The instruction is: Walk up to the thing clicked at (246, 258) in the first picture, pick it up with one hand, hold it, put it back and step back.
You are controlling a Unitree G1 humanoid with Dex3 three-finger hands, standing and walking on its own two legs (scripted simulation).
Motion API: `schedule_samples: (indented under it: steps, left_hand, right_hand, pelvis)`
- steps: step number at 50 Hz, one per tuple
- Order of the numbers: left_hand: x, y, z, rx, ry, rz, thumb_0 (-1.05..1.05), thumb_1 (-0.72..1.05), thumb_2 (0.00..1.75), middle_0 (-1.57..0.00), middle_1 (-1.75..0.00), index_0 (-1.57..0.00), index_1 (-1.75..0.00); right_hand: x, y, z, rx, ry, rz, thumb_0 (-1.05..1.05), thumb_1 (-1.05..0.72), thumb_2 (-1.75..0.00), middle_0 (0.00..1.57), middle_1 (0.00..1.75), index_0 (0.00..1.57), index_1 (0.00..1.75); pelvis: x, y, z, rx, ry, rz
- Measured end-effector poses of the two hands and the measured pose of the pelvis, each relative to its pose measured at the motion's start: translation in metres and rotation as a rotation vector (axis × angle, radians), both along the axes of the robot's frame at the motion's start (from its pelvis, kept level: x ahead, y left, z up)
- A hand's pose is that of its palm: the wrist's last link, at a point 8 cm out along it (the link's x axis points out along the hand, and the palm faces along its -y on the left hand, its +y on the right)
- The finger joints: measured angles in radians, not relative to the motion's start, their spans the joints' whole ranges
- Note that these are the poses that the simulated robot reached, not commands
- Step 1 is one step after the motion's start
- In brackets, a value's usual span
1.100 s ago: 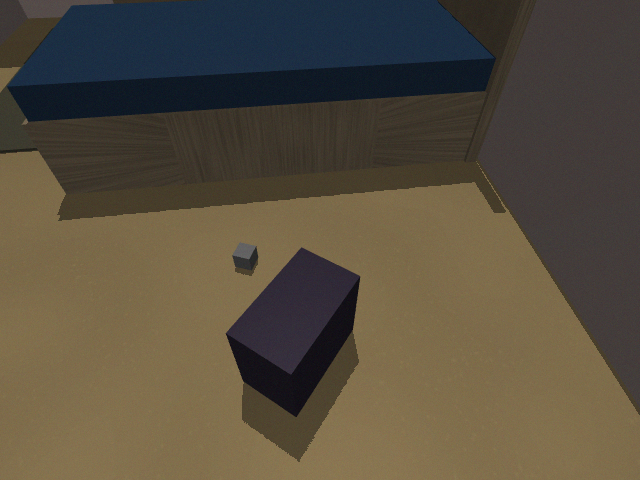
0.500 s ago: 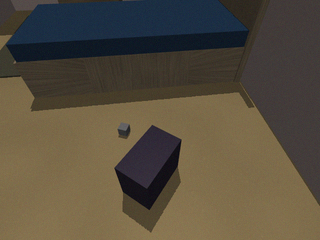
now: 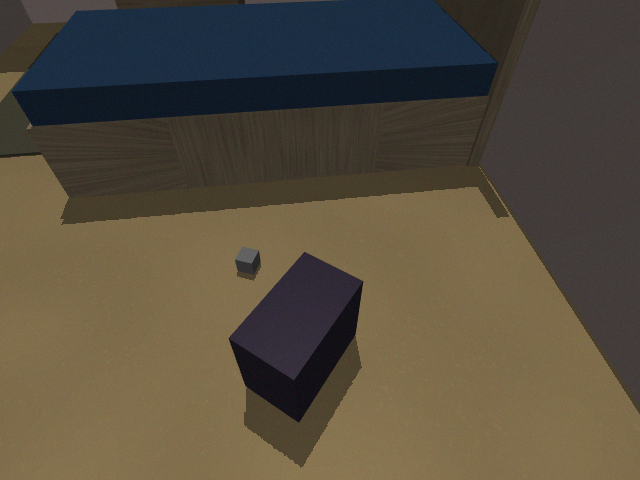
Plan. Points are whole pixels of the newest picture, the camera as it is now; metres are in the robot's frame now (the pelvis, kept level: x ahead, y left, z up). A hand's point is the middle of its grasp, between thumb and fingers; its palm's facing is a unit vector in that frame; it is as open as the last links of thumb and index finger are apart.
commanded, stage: stand
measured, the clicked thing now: (248, 260) +1.06 +0.31 -0.75
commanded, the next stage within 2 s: walk up in 0.02 s
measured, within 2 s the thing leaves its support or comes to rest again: neither
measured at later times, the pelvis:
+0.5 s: pelvis -0.02 -0.10 +0.00, yaw +26 degrees
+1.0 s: pelvis +0.01 -0.08 -0.02, yaw +53 degrees
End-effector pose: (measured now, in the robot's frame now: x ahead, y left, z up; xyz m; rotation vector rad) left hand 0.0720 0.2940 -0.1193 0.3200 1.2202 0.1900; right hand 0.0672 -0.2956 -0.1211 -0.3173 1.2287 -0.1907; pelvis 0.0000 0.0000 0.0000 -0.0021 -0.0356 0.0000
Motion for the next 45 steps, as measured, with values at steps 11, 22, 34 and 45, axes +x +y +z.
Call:
schedule_samples:
  steps: [11,22,34,45]
  left_hand:
    - [-0.003,-0.001,0.016,0.038,-0.153,0.159,0.00,0.90,0.90,-0.20,-0.30,-0.21,-0.30]
    - [-0.102,-0.061,0.030,0.085,-0.115,0.369,0.00,0.90,0.90,-0.20,-0.30,-0.21,-0.30]
    - [-0.191,-0.104,0.011,0.067,-0.159,0.630,0.00,0.90,0.90,-0.20,-0.30,-0.21,-0.30]
    - [-0.272,-0.120,-0.020,0.023,-0.042,0.837,0.01,0.90,0.90,-0.20,-0.30,-0.21,-0.30]
  right_hand:
    - [-0.005,-0.038,-0.002,-0.056,0.119,0.152,0.01,-0.90,-0.90,0.20,0.30,0.21,0.30]
    - [0.089,-0.066,-0.001,-0.020,-0.004,0.405,0.01,-0.91,-0.90,0.20,0.30,0.20,0.30]
    - [0.170,-0.028,0.016,-0.029,-0.013,0.716,0.01,-0.91,-0.90,0.20,0.30,0.20,0.30]
    - [0.231,0.068,0.028,-0.036,-0.187,0.938,0.01,-0.90,-0.90,0.20,0.30,0.20,0.30]
  pelvis:
    - [-0.020,-0.037,-0.005,0.014,0.030,0.220]
    - [-0.021,-0.095,-0.003,0.053,0.009,0.401]
    - [-0.008,-0.113,-0.010,0.006,-0.017,0.639]
    - [-0.006,-0.088,-0.026,0.008,0.001,0.834]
